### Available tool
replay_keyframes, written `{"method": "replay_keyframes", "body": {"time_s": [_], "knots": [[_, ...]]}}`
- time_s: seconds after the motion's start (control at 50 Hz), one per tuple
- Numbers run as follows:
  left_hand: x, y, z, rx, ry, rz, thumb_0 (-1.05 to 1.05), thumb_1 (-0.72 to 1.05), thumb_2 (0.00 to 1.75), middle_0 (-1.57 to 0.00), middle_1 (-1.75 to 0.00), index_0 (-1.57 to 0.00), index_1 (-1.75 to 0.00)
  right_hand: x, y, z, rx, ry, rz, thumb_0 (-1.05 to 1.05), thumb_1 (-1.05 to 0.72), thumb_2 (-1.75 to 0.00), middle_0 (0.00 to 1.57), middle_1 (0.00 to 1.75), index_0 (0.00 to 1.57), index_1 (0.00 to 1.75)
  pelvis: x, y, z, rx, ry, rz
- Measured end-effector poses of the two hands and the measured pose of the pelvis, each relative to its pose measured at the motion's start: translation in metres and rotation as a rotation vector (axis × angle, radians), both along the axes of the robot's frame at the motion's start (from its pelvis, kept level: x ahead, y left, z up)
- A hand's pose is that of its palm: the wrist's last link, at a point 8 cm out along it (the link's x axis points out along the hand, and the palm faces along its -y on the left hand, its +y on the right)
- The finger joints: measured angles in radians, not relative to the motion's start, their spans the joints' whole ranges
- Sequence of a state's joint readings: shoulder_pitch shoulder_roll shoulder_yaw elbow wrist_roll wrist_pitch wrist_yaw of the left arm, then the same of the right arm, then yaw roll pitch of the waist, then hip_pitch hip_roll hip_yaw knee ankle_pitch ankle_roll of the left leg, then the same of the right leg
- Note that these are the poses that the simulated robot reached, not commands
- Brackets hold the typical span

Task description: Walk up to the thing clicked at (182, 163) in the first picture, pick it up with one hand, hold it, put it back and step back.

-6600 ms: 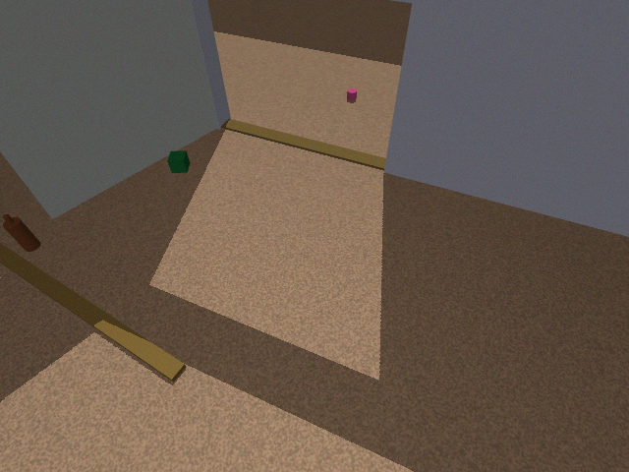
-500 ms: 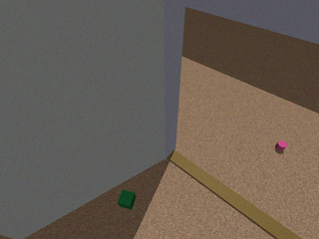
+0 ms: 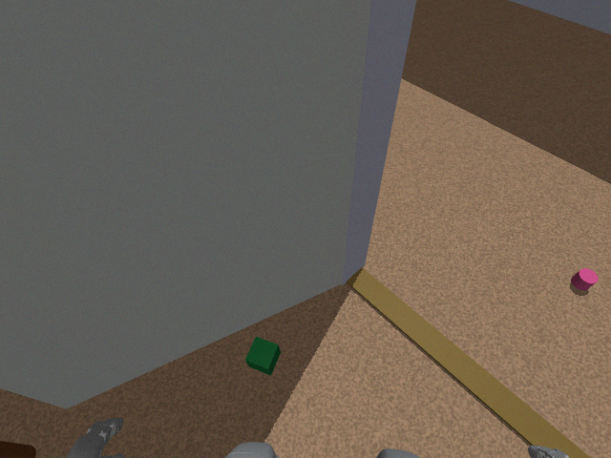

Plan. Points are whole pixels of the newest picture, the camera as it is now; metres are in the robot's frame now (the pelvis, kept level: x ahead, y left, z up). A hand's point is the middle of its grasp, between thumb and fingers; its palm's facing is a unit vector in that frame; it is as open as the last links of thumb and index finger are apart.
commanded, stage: walk up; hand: left
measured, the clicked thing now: (263, 356) +0.43 +0.19 -0.72
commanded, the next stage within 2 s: none
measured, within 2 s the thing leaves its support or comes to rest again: neither
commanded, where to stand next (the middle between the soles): +0.03 +0.00 m, yaw -4 degrees
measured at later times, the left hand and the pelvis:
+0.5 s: hand out of the picture +0.05 +0.26 -0.14, palm faces -0.04 -0.94 -0.34, open 7.3 cm; pelvis -0.01 +0.01 +0.01, yaw -2 degrees
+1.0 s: hand out of the picture +0.10 +0.26 -0.13, palm faces -0.11 -0.93 -0.36, open 7.3 cm; pelvis +0.00 +0.00 +0.02, yaw -5 degrees
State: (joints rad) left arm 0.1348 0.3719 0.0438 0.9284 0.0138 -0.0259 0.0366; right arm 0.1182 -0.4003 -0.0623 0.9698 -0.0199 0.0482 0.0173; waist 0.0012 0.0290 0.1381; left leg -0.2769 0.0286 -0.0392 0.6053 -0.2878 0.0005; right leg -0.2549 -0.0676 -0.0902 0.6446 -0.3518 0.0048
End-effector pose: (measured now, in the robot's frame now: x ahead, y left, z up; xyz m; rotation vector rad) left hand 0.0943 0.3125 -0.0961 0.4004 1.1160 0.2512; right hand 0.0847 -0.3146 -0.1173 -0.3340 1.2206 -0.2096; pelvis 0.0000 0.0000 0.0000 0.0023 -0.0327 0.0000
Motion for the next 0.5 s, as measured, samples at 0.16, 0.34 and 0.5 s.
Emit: {"method": "replay_keyframes", "body": {"time_s": [0.16, 0.34, 0.5], "knots": [[-0.013, 0.019, -0.016, -0.055, 0.061, 0.039, 0.00, 0.91, 0.89, -0.21, -0.30, -0.20, -0.30, 0.009, 0.027, 0.018, -0.025, -0.061, 0.032, 0.01, -0.91, -0.90, 0.21, 0.30, 0.21, 0.30, -0.006, 0.014, 0.003, -0.006, 0.002, -0.013], [-0.049, -0.001, -0.016, -0.069, 0.132, 0.015, 0.00, 0.91, 0.89, -0.21, -0.30, -0.20, -0.30, 0.008, 0.021, 0.012, 0.002, -0.113, 0.006, 0.01, -0.91, -0.90, 0.21, 0.30, 0.21, 0.30, -0.016, 0.009, 0.003, -0.025, -0.016, -0.035], [-0.044, -0.009, -0.008, -0.104, 0.120, 0.011, 0.01, 0.91, 0.89, -0.21, -0.30, -0.21, -0.30, -0.018, 0.024, 0.015, 0.023, -0.067, -0.016, 0.01, -0.91, -0.90, 0.21, 0.30, 0.21, 0.30, -0.013, 0.010, 0.013, -0.003, -0.020, -0.042]]}}
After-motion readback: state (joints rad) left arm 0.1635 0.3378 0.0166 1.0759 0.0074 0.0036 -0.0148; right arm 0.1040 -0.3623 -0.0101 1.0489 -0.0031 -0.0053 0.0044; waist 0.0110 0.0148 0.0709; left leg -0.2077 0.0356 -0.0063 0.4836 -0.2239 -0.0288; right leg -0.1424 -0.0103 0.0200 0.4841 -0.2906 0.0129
